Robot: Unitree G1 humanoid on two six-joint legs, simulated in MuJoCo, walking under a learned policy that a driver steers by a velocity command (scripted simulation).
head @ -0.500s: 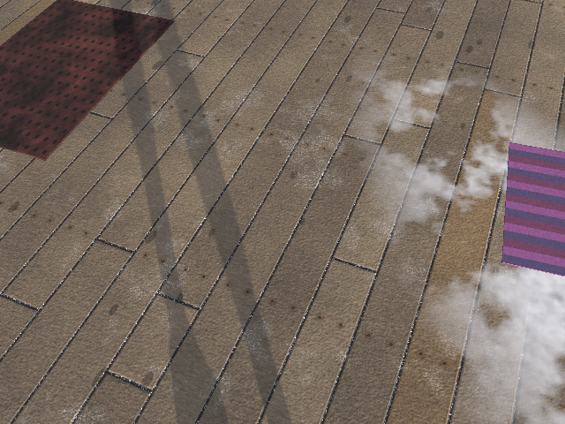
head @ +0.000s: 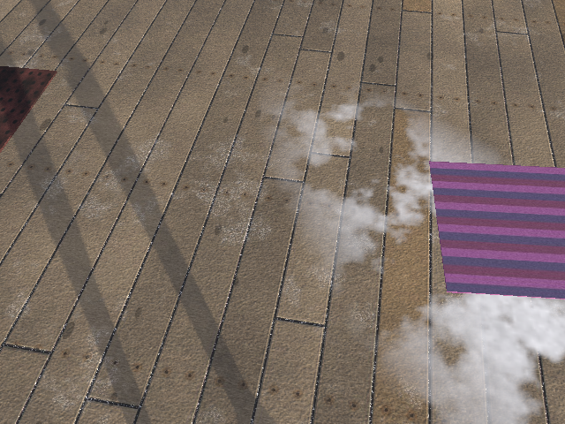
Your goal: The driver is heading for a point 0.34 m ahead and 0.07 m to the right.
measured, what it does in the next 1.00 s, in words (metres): walks ahead, turning right: right foot, then left foot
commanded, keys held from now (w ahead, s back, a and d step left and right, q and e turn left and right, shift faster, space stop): w+e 0.32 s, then no key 0.68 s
